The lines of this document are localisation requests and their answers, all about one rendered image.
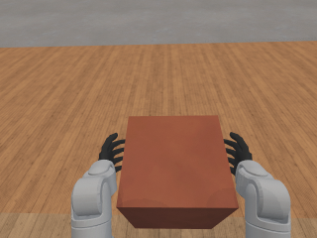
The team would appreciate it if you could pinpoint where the left robot hand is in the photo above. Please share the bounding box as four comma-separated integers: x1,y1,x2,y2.
98,133,126,172

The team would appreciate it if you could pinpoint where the robot right forearm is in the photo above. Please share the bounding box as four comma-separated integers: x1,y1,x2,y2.
235,160,291,238

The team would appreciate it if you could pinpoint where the right robot hand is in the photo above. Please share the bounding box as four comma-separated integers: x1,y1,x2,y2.
223,132,253,176

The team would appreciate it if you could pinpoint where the robot left forearm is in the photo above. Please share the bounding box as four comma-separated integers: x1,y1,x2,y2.
70,160,118,238

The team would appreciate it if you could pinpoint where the carton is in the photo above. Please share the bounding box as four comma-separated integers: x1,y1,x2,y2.
116,115,239,229

